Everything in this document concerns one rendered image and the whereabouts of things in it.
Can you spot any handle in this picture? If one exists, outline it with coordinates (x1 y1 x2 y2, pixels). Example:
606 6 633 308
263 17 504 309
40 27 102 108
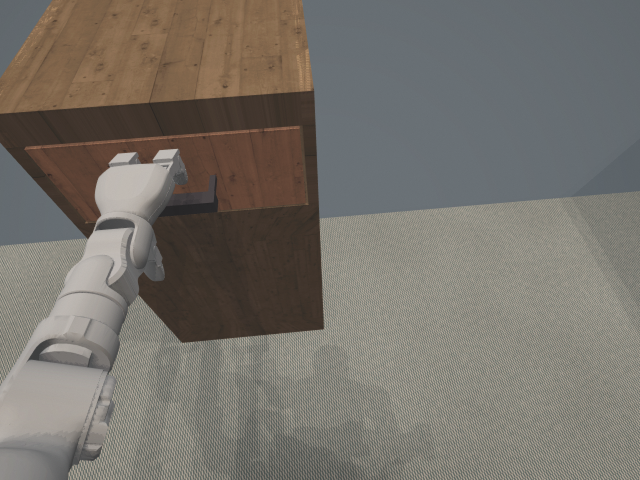
158 175 218 217

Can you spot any left robot upper arm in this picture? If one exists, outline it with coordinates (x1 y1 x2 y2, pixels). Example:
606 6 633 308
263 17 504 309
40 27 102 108
0 360 117 480

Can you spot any left robot forearm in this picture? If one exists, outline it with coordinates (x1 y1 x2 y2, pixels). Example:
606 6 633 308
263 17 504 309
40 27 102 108
0 212 154 409

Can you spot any cabinet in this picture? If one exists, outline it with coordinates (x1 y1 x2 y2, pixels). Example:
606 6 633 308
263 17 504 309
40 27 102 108
0 0 324 343

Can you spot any drawer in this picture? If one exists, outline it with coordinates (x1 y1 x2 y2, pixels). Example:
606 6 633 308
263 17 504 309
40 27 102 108
24 126 306 222

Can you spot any robot left hand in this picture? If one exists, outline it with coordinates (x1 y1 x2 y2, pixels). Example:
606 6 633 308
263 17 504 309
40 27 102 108
95 149 188 281

